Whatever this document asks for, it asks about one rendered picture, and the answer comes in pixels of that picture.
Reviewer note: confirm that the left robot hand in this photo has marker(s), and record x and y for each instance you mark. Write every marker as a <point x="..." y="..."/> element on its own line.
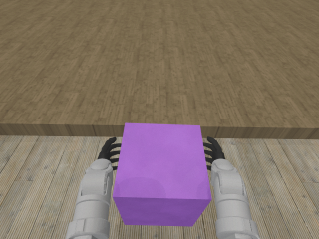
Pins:
<point x="106" y="152"/>

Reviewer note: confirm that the robot right forearm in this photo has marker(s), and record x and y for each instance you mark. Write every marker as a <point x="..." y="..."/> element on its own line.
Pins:
<point x="234" y="220"/>

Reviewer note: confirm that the right robot hand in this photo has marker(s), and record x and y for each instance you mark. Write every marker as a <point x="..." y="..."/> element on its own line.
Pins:
<point x="216" y="152"/>

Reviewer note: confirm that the robot left forearm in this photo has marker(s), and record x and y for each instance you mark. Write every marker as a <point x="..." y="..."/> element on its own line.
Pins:
<point x="91" y="214"/>

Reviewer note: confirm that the carton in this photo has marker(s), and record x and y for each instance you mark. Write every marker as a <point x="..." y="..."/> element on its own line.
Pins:
<point x="162" y="177"/>

